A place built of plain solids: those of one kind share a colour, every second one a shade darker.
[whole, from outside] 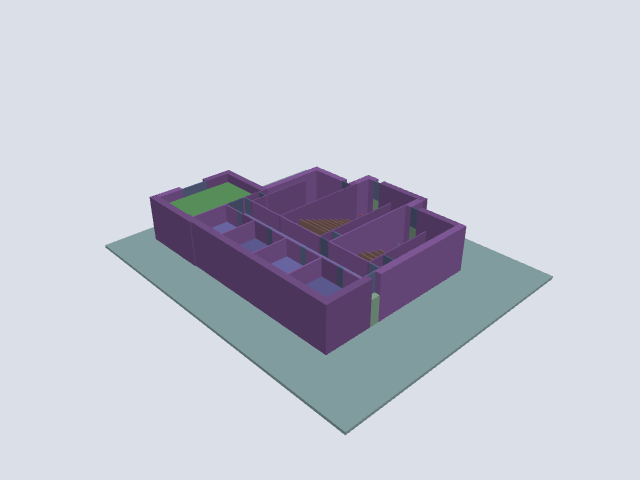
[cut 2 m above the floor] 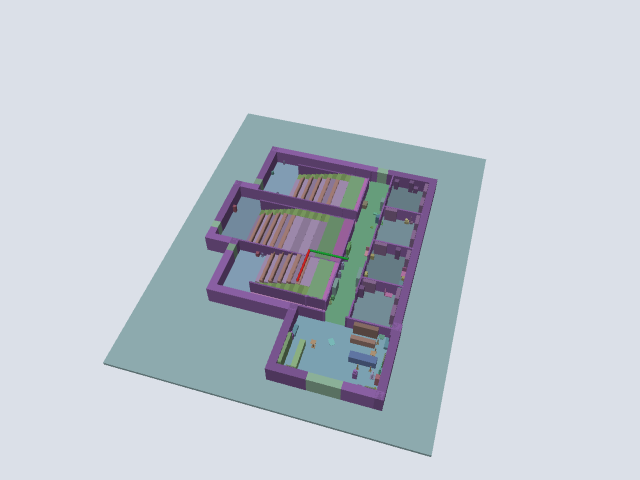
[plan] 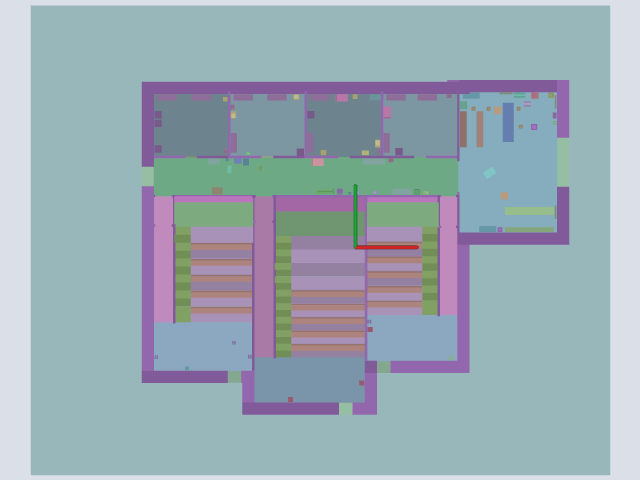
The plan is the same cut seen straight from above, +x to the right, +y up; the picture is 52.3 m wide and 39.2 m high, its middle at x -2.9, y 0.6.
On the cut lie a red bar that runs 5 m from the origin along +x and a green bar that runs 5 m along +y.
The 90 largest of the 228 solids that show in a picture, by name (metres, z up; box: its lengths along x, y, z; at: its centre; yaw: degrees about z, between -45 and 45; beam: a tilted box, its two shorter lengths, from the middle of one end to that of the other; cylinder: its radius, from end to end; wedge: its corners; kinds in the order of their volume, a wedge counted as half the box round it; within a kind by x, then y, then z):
{
 "wall_1": {"box": [1.0, 16.15, 6.71], "at": [-16.95, -3.0, 2.75]},
 "wall_2": {"box": [1.0, 1.7, 6.71], "at": [-16.95, 4.13, 2.75]},
 "wall_3": {"box": [1.0, 1.7, 6.71], "at": [-16.95, 7.43, 2.75]},
 "wall_4": {"box": [1.0, 7.05, 6.71], "at": [-16.95, 10.01, 2.75]},
 "wall_5": {"box": [0.2, 10.5, 6.71], "at": [-14.8, -0.97, 2.75]},
 "wall_6": {"box": [7.02, 1.0, 6.71], "at": [-13.94, -10.57, 2.75]},
 "wall_7": {"box": [8.04, 1.0, 6.71], "at": [-13.43, 13.03, 2.75]},
 "wall_8": {"box": [6.75, 0.2, 6.71], "at": [-11.62, 4.18, 2.75]},
 "wall_9": {"box": [5.29, 0.2, 6.71], "at": [-10.31, 7.38, 2.75]},
 "wall_10": {"box": [0.2, 5.45, 6.71], "at": [-10.31, 10.01, 2.75]},
 "wall_11": {"box": [1.09, 1.0, 6.71], "at": [-8.79, -10.57, 2.75]},
 "wall_12": {"box": [1.0, 3.51, 6.71], "at": [-8.75, -11.92, 2.75]},
 "wall_13": {"box": [0.2, 14.55, 6.71], "at": [-8.35, -3.0, 2.75]},
 "wall_14": {"box": [0.2, 14.45, 6.71], "at": [-8.35, -2.94, 2.75]},
 "wall_15": {"box": [8.04, 1.0, 6.71], "at": [-7.19, 13.03, 2.75]},
 "wall_16": {"box": [0.2, 13.35, 6.71], "at": [-6.6, -2.4, 2.75]},
 "wall_17": {"box": [7.9, 1.0, 6.71], "at": [-5.3, -13.17, 2.75]},
 "wall_18": {"box": [5.29, 0.2, 6.71], "at": [-4.08, 7.38, 2.75]},
 "wall_19": {"box": [0.2, 5.45, 6.71], "at": [-4.08, 10.01, 2.75]},
 "wall_20": {"box": [7.75, 0.2, 6.71], "at": [-2.92, 4.18, 2.75]},
 "wall_21": {"box": [8.04, 1.0, 6.71], "at": [-0.96, 13.03, 2.75]},
 "wall_22": {"box": [13.8, 0.2, 6.71], "at": [0.1, 4.18, 2.75]},
 "wall_23": {"box": [2.01, 1.0, 6.71], "at": [0.75, -13.17, 2.75]},
 "wall_24": {"box": [0.2, 13.75, 6.71], "at": [0.85, -2.6, 2.75]},
 "wall_25": {"box": [0.2, 13.65, 6.71], "at": [0.85, -2.54, 2.75]},
 "wall_26": {"box": [1.0, 4.32, 6.71], "at": [1.25, -11.51, 2.75]},
 "wall_27": {"box": [1.01, 1.0, 6.71], "at": [1.25, -9.77, 2.75]},
 "wall_28": {"box": [5.29, 0.2, 6.71], "at": [2.16, 7.38, 2.75]},
 "wall_29": {"box": [0.2, 5.45, 6.71], "at": [2.16, 10.01, 2.75]},
 "wall_30": {"box": [6.25, 0.2, 6.71], "at": [3.87, 4.18, 2.75]},
 "wall_31": {"box": [8.04, 1.0, 6.71], "at": [5.28, 13.03, 2.75]},
 "wall_32": {"box": [6.45, 1.0, 6.71], "at": [6.08, -9.77, 2.75]},
 "wall_33": {"box": [0.2, 9.9, 6.71], "at": [6.8, -0.67, 2.75]},
 "wall_34": {"box": [1.0, 1.01, 6.71], "at": [8.0, 13.17, 2.75]},
 "wall_35": {"box": [0.2, 3.19, 6.71], "at": [8.4, 2.68, 2.75]},
 "wall_36": {"box": [0.2, 5.64, 6.71], "at": [8.4, 9.85, 2.75]},
 "wall_37": {"box": [0.2, 5.45, 6.71], "at": [8.4, 10.01, 2.75]},
 "wall_38": {"box": [1.0, 11.37, 6.71], "at": [8.8, -4.59, 2.75]},
 "wall_39": {"box": [9.95, 1.0, 6.71], "at": [12.47, 13.17, 2.75]},
 "wall_40": {"box": [9.15, 1.0, 6.71], "at": [12.88, 0.72, 2.75]},
 "wall_41": {"box": [1.0, 4.73, 6.71], "at": [16.95, 2.58, 2.75]},
 "wall_42": {"box": [1.0, 4.73, 6.71], "at": [16.95, 11.31, 2.75]},
 "ground_under_all_1": {"box": [47.34, 38.38, 0.4], "at": [-2.86, 0.57, -0.75]},
 "step_screen_tier_1": {"box": [5.1, 1.3, 0.99], "at": [-10.9, -5.47, -0.1]},
 "step_screen_tier_2": {"box": [5.1, 1.3, 1.38], "at": [-10.9, -4.17, 0.09]},
 "step_screen_tier_3": {"box": [5.1, 1.3, 1.77], "at": [-10.9, -2.87, 0.28]},
 "step_screen_tier_4": {"box": [5.1, 1.3, 2.16], "at": [-10.9, -1.57, 0.48]},
 "step_screen_tier_5": {"box": [5.1, 1.3, 2.55], "at": [-10.9, -0.27, 0.68]},
 "step_screen_tier_6": {"box": [5.1, 1.3, 2.94], "at": [-10.9, 1.03, 0.87]},
 "step_screen_tier_7": {"box": [6.1, 1.1, 0.99], "at": [-2.2, -8.42, -0.1]},
 "step_screen_tier_8": {"box": [6.1, 1.1, 1.38], "at": [-2.2, -7.32, 0.09]},
 "step_screen_tier_9": {"box": [6.1, 1.1, 1.77], "at": [-2.2, -6.22, 0.28]},
 "step_screen_tier_10": {"box": [6.1, 1.1, 2.16], "at": [-2.2, -5.12, 0.48]},
 "step_screen_tier_11": {"box": [6.1, 1.1, 2.55], "at": [-2.2, -4.02, 0.68]},
 "step_screen_tier_12": {"box": [6.1, 1.1, 2.94], "at": [-2.2, -2.92, 0.87]},
 "step_screen_tier_13": {"box": [6.1, 1.1, 3.33], "at": [-2.2, -1.82, 1.06]},
 "step_screen_tier_14": {"box": [6.1, 1.1, 3.72], "at": [-2.2, -0.72, 1.26]},
 "step_screen_tier_15": {"box": [6.1, 1.1, 4.11], "at": [-2.2, 0.38, 1.46]},
 "step_screen_tier_16": {"box": [4.6, 1.2, 0.99], "at": [3.15, -4.92, -0.1]},
 "step_screen_tier_17": {"box": [4.6, 1.2, 1.38], "at": [3.15, -3.72, 0.09]},
 "step_screen_tier_18": {"box": [4.6, 1.2, 1.77], "at": [3.15, -2.52, 0.28]},
 "step_screen_tier_19": {"box": [4.6, 1.2, 2.16], "at": [3.15, -1.32, 0.48]},
 "step_screen_tier_20": {"box": [4.6, 1.2, 2.55], "at": [3.15, -0.12, 0.68]},
 "step_screen_tier_21": {"box": [4.6, 1.2, 2.94], "at": [3.15, 1.08, 0.87]},
 "step_screen_head_1": {"box": [6.45, 2.0, 2.94], "at": [-11.57, 2.68, 0.87]},
 "step_screen_head_2": {"box": [7.45, 2.0, 4.11], "at": [-2.88, 1.93, 1.46]},
 "step_screen_head_3": {"box": [5.95, 2.0, 2.94], "at": [3.83, 2.68, 0.87]},
 "floor_service_1": {"box": [6.24, 5.25, 0.6], "at": [-13.43, 10.01, -0.3]},
 "floor_service_2": {"box": [6.24, 5.25, 0.6], "at": [-7.19, 10.01, -0.3]},
 "floor_service_3": {"box": [6.24, 5.25, 0.6], "at": [-0.96, 10.01, -0.3]},
 "floor_service_4": {"box": [6.24, 5.25, 0.6], "at": [5.28, 10.01, -0.3]},
 "floor_screen_front_1": {"box": [8.2, 4.05, 0.6], "at": [-12.45, -8.14, -0.3]},
 "floor_screen_front_2": {"box": [9.2, 3.8, 0.6], "at": [-3.75, -10.87, -0.3]},
 "floor_screen_front_3": {"box": [7.55, 3.85, 0.6], "at": [4.62, -7.45, -0.3]},
 "floor_lobby_1": {"box": [8.15, 11.65, 0.6], "at": [12.47, 6.95, -0.3]},
 "step_screen_back_1": {"box": [6.45, 0.5, 2.94], "at": [-11.57, 3.93, 0.87]},
 "step_screen_back_2": {"box": [7.45, 1.25, 4.11], "at": [-2.88, 3.55, 1.46]},
 "step_screen_back_3": {"box": [5.95, 0.5, 2.94], "at": [3.83, 3.93, 0.87]},
 "floor_spine_1": {"box": [24.95, 3.2, 0.6], "at": [-4.08, 5.78, -0.3]},
 "ceil_service_1": {"box": [6.24, 5.25, 0.3], "at": [-13.43, 10.01, 3.4]},
 "ceil_service_2": {"box": [6.24, 5.25, 0.3], "at": [-7.19, 10.01, 3.4]},
 "ceil_service_3": {"box": [6.24, 5.25, 0.3], "at": [-0.96, 10.01, 3.4]},
 "ceil_service_4": {"box": [6.24, 5.25, 0.3], "at": [5.28, 10.01, 3.4]},
 "floor_screen_passage_1": {"box": [1.75, 10.3, 0.6], "at": [-15.67, -0.97, -0.3]},
 "floor_screen_passage_2": {"box": [1.75, 13.15, 0.6], "at": [-7.47, -2.4, -0.3]},
 "floor_screen_passage_3": {"box": [1.6, 9.7, 0.6], "at": [7.6, -0.67, -0.3]},
 "ceil_lobby_1": {"box": [8.15, 11.65, 0.3], "at": [12.47, 6.95, 4.65]},
 "ceil_spine_1": {"box": [24.95, 3.2, 0.3], "at": [-4.08, 5.78, 3.55]},
 "door_leaf_1": {"box": [0.97, 1.6, 3.87], "at": [-16.96, 5.78, 1.33]},
 "door_leaf_2": {"box": [0.97, 4.0, 3.87], "at": [16.96, 6.95, 1.33]}
}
